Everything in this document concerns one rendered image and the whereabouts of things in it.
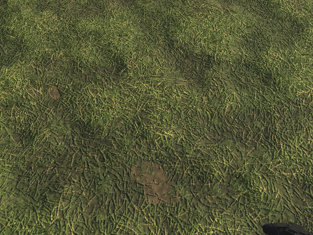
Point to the right robot hand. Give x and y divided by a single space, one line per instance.
281 228

